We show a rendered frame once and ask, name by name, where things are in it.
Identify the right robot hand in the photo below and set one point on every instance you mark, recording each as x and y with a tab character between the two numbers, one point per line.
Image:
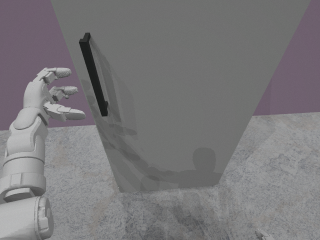
263	235

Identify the handle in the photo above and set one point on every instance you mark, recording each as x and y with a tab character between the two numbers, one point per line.
92	71

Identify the left robot hand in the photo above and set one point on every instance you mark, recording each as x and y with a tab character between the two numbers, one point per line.
38	96

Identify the left robot forearm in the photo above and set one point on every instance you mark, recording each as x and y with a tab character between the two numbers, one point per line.
24	159

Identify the fridge door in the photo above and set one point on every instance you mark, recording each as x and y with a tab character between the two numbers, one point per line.
182	79

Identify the left robot upper arm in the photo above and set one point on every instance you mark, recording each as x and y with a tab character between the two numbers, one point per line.
26	219

